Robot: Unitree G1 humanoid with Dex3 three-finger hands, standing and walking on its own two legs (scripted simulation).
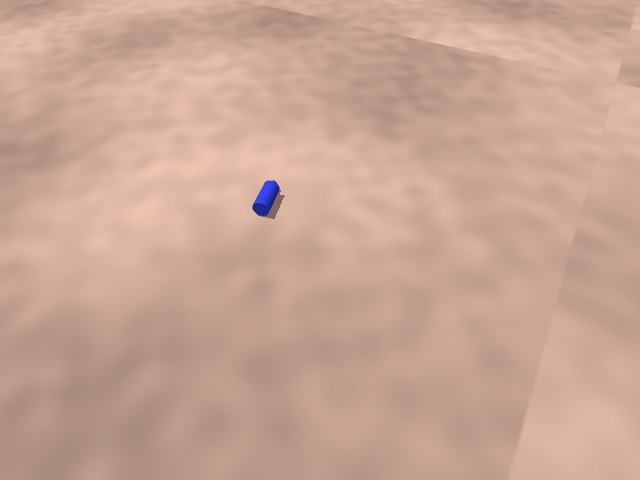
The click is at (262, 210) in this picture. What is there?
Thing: lying bottle
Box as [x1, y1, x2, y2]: [252, 180, 279, 215]
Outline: 273,180 269,180 264,183 252,206 253,210 258,214 267,214 279,189 278,185
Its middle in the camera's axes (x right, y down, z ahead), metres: -0.23 -0.21 +1.82
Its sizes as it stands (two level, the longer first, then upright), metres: 0.194 0.078 0.078
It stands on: the floor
